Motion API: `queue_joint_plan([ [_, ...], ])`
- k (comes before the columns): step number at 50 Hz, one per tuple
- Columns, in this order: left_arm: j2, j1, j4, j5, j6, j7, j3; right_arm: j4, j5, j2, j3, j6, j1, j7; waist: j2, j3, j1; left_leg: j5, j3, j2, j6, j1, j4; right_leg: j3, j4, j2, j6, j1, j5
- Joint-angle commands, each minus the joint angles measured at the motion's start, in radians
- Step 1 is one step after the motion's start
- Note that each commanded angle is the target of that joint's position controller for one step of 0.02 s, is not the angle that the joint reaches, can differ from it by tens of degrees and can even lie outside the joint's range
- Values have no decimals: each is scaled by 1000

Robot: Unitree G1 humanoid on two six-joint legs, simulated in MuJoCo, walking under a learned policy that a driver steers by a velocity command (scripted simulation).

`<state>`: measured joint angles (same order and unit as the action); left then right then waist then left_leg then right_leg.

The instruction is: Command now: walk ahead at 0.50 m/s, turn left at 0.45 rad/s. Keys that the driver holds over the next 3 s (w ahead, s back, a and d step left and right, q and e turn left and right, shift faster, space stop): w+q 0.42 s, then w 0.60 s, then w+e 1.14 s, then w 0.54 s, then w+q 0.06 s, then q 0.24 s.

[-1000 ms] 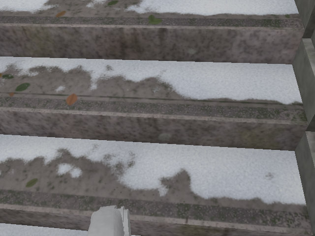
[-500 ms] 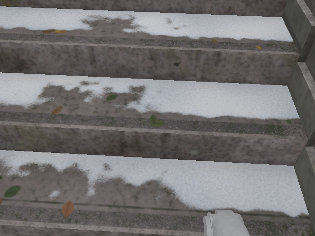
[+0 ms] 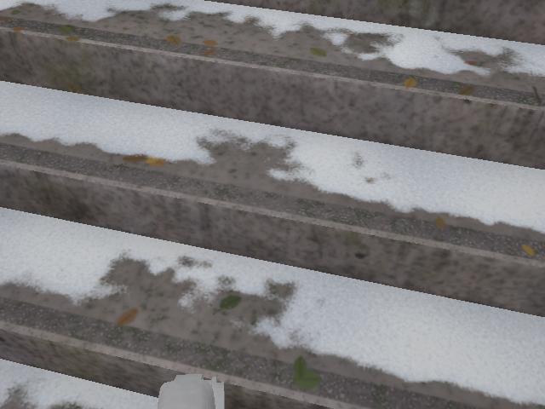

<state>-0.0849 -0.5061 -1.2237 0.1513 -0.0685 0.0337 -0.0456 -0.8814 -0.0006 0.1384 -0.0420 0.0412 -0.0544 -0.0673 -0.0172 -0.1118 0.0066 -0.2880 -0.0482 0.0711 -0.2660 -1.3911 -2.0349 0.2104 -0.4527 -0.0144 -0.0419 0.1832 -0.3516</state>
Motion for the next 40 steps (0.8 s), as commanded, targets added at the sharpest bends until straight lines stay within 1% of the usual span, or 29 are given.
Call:
queue_joint_plan([
  [1, -76, -67, 18, 26, -27, -3, -5, 168, 20, 44, -28, -3, 231, 26, -6, 101, -39, 111, 11, 69, -45, -130, 296, -179, 331, 280, -138, -82, 137],
  [3, -117, -15, 78, 5, -9, 40, 5, 205, 3, 14, -46, -55, 337, -1, 72, 122, -39, 89, 107, 100, -14, 248, 492, -56, 503, 293, -158, 176, 207],
  [4, -142, 21, 124, -37, -22, 51, 8, 200, -14, -3, -41, -66, 320, -26, 101, 121, -1, 83, 183, 54, 19, 410, 468, -8, 489, 288, -172, 227, 423],
  [6, -221, -60, 94, -53, -51, 70, 18, 241, -14, 3, -38, -84, 324, -55, 125, 75, 48, 71, 284, -48, 41, 505, 560, 46, 339, 304, -223, 44, 1314],
  [8, -289, -137, 71, -86, -63, 55, 48, 231, -28, 38, -20, -70, 258, -52, 219, 48, 73, -50, 342, -137, 59, 551, 913, 10, 205, 324, -149, -286, 1729],
  [9, -312, -128, 77, -79, -71, 69, 54, 204, -8, 74, 1, -62, 165, -33, 289, -6, 97, -8, 314, -170, 49, 719, 973, 8, 126, 330, -127, -310, 1890],
  [10, -266, -122, 117, -43, -78, 73, 54, 140, -8, 152, 28, -65, -38, -11, 137, -220, 116, 469, 94, -120, -15, 1184, 938, -26, -124, 284, -83, -45, 1777],
  [11, -252, -163, 153, -27, -69, 101, 51, 58, -6, 187, 40, -78, -248, 0, 19, -406, 164, 386, -236, -41, -90, 1557, 1182, -119, -376, 178, -59, 214, 1290],
  [12, -218, -35, 179, -74, -37, 131, 69, -42, -47, 276, 79, -93, -445, 12, -184, -328, 218, 286, -606, 102, -161, 1546, 1515, -203, -863, -24, -10, 451, 275],
  [13, -190, -54, 190, -91, -20, 129, 81, -86, -62, 352, 135, -47, -486, 31, -129, -191, 178, 196, -672, 131, -96, 1394, 1587, -420, -1310, -43, -31, 607, 325],
  [15, -142, 81, 243, -73, -36, 114, 74, -136, -37, 226, 125, 2, -365, 28, -42, -33, 108, 131, -596, 117, -74, 1249, 1552, -436, -1656, -46, -61, 858, 277],
  [16, -104, 153, 304, -94, -35, 94, 60, -158, -33, 138, 101, 9, -329, 19, -10, -22, 62, 161, -527, 122, -54, 1240, 1551, -435, -1682, -29, -101, 944, 265],
  [18, -61, 232, 370, -101, -8, 60, 27, -191, -83, 25, 54, 14, -242, -5, 66, -4, -43, 120, -380, 87, 2, 1095, 1585, -403, -1715, 21, -157, 1046, 272],
  [20, -86, 219, 387, -100, 21, 60, 20, -188, -77, 48, 54, 44, -222, -9, 9, 51, -86, 58, -226, 31, 29, 978, 1639, -329, -1702, 50, -146, 1078, 193],
  [21, -80, 275, 408, -116, 22, 70, 6, -213, -100, 76, 56, 42, -307, -1, -58, 80, -41, 38, -232, 32, 6, 959, 1664, -291, -1908, 20, -148, 1153, 97],
  [23, -52, 331, 463, -126, 19, 70, -12, -221, -140, 80, 38, 45, -332, 14, -22, 133, -51, -71, -209, 25, 38, 896, 1692, -278, -1883, 32, -172, 1219, 123],
  [24, -87, 386, 516, -120, 17, 62, -10, -214, -163, 107, 32, 55, -347, 4, 61, 115, -49, -149, -179, -2, 70, 848, 1708, -253, -1616, 78, -160, 1126, 269],
  [25, -97, 458, 554, -132, 26, 61, -14, -202, -152, 144, 35, 60, -373, 2, -32, 127, -15, -100, -151, -25, 54, 805, 1753, -222, -1514, 95, -148, 1068, 324],
  [26, -130, 515, 596, -142, 37, 57, -9, -151, -137, 155, 32, 58, -314, -12, -34, 123, -13, -73, -125, -16, 45, 687, 1865, -175, -1352, 123, -97, 855, 353],
  [28, -115, 509, 599, -126, 59, 64, -18, -102, -72, 160, 17, 68, -299, -27, -71, 159, -21, 143, -140, 56, -9, 597, 1950, -103, -1185, 95, -41, 577, 267],
  [30, -159, 506, 642, -132, 85, 67, -1, -104, -31, 276, 42, 97, -371, -40, -146, 60, -68, 1055, -143, 138, -44, 903, 1820, -50, -993, -13, 8, 485, 99],
  [32, -205, 506, 692, -124, 85, 62, 19, -104, 1, 379, 93, 98, -405, -44, -216, 18, -80, 1495, -143, 188, -39, 1303, 1716, -19, -680, -80, 11, 534, -34],
  [33, -246, 410, 671, -134, 71, 57, 39, -112, -20, 384, 112, 86, -395, -61, -230, -29, -98, 1698, -114, 183, -26, 1413, 1587, -40, -585, -92, -21, 480, -29],
  [34, -296, 188, 592, -119, 58, 50, 66, -111, -68, 266, 106, 77, -484, -65, -46, -239, -72, 1618, -98, 113, 48, 1277, 1301, -267, -629, -13, -144, 131, 412],
  [35, -298, -27, 502, -105, 51, 43, 79, -120, -102, 138, 79, 63, -558, -84, 166, -384, -120, 949, -169, -17, 81, 910, 1108, -715, -330, 142, -318, -217, 206],
  [36, -314, -173, 469, -63, 43, 29, 89, -110, -61, 132, 99, 33, -387, -86, 290, -171, -240, 171, -245, -218, 129, 566, 627, -1086, -36, 249, -379, -154, -210],
  [37, -286, -160, 420, -80, -5, 24, 78, -65, -23, 132, 107, 43, -281, -57, 251, 26, -201, 220, -286, -195, 108, 349, 366, -1072, -11, 246, -287, -15, -511],
  [38, -245, -24, 408, -100, -17, 27, 77, -51, -18, 129, 107, 54, -218, -27, 193, 119, -140, 294, -272, -171, 82, 306, 299, -957, -37, 251, -290, 135, -451],
  [40, -68, 137, 347, -119, -14, 21, 31, -15, -44, 89, 80, 58, -175, 11, -5, 76, -13, 321, -221, -122, 65, 335, 283, -719, -49, 221, -246, 243, -225],
])
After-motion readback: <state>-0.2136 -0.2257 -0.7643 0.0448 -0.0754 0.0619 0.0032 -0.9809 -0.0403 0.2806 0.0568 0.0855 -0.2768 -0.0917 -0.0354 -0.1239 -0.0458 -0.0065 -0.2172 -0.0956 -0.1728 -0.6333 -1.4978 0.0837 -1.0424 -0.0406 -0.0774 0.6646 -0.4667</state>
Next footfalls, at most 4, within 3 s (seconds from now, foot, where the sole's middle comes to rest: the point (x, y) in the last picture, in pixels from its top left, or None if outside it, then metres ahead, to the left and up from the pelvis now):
0.18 left None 0.30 0.13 -0.62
0.66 right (293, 339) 0.58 -0.02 -0.46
1.22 left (141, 272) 0.74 0.31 -0.46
1.56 right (220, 152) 0.98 0.15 -0.31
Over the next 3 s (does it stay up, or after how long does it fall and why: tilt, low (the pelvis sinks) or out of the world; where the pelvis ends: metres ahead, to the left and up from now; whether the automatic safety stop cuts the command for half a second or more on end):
stays up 1.56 0.15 0.77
